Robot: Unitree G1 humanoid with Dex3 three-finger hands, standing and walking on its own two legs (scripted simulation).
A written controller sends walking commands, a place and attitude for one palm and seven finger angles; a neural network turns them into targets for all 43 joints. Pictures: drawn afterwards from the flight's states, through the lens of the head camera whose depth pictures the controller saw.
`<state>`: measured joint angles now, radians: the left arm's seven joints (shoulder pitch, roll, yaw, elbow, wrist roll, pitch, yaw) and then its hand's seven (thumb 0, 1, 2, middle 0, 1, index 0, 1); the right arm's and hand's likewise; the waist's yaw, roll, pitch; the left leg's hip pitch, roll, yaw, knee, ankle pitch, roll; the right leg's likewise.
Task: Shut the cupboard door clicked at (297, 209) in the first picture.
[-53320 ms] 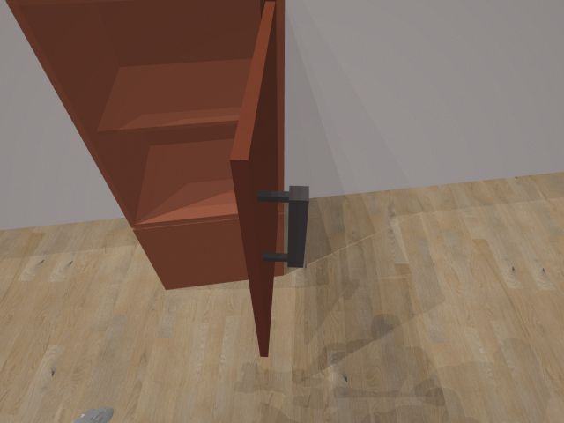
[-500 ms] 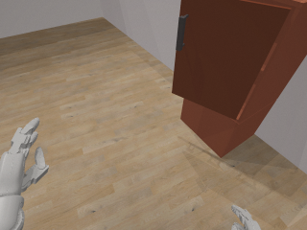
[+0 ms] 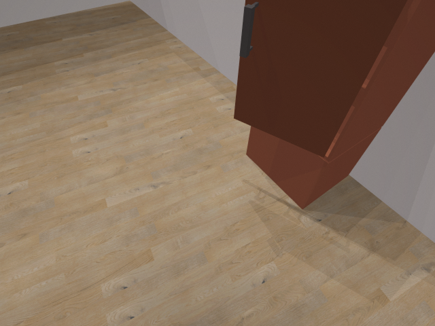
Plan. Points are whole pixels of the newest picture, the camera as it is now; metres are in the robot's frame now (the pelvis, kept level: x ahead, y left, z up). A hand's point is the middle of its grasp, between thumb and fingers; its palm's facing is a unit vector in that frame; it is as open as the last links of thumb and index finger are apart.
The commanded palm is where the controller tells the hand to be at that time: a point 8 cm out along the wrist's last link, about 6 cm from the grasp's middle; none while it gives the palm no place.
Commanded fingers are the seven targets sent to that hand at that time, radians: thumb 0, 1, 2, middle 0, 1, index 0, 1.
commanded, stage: let the arm hang, fingers relaxed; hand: left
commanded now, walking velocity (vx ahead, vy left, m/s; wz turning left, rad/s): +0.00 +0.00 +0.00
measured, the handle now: (250, 30) +0.97 -0.05 +0.08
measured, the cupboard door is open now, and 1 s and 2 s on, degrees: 22 22 22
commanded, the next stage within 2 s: look to check the result in 0.54 s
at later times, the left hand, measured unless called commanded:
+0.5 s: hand out of the picture +0.09 +0.20 -0.16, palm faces -0.03 -0.97 -0.26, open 7.4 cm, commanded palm none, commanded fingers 0.00 0.90 0.90 -0.20 -0.30 -0.20 -0.30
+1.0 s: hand out of the picture +0.08 +0.22 -0.16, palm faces -0.02 -0.95 -0.32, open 7.4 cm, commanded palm none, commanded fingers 0.00 0.90 0.90 -0.20 -0.30 -0.20 -0.30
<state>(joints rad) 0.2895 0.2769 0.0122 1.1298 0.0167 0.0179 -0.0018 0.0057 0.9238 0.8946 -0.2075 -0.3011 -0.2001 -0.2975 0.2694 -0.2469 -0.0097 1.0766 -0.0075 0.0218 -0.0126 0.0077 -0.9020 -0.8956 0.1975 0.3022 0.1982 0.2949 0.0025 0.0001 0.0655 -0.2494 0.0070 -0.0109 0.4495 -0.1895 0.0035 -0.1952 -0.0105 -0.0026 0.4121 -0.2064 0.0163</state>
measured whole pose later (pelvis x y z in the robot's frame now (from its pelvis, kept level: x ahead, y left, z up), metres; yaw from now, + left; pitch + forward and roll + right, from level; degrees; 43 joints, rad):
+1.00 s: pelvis +0.03 -0.01 +0.01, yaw -1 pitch -1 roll +0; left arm 0.17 0.30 0.01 1.14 0.01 -0.01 0.00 0.00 0.90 0.90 -0.20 -0.30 -0.20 -0.30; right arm 0.15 -0.30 -0.01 1.11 -0.01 0.01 -0.01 0.00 -0.90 -0.90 0.20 0.30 0.20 0.30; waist 0.00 0.02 0.04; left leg -0.13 0.02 0.00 0.34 -0.18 -0.02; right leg -0.10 0.00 0.01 0.32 -0.20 0.00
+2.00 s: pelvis +0.03 -0.02 +0.00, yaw +26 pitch +1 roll +0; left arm 0.25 0.22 0.07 0.93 0.03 -0.01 0.01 0.00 0.90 0.90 -0.20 -0.30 -0.20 -0.30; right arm 0.29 -0.25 -0.08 0.97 -0.03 0.06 0.01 0.01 -0.90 -0.90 0.20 0.30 0.20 0.30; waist -0.02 0.03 0.02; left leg -0.54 -0.07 -0.07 1.00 -0.40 0.00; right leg -0.22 -0.03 -0.05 0.47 -0.27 -0.01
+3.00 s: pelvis +0.21 +0.19 -0.01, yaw +30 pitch +1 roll -1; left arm 0.24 0.19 0.09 0.98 0.02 0.05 0.00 0.01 0.91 0.90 -0.21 -0.30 -0.20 -0.30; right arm 0.20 -0.18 -0.03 0.94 -0.01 0.00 -0.03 0.00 -0.91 -0.90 0.20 0.30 0.20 0.29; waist 0.01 -0.02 0.06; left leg -0.28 0.03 0.05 0.55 -0.27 0.00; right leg -0.38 0.07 0.08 0.62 -0.33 0.00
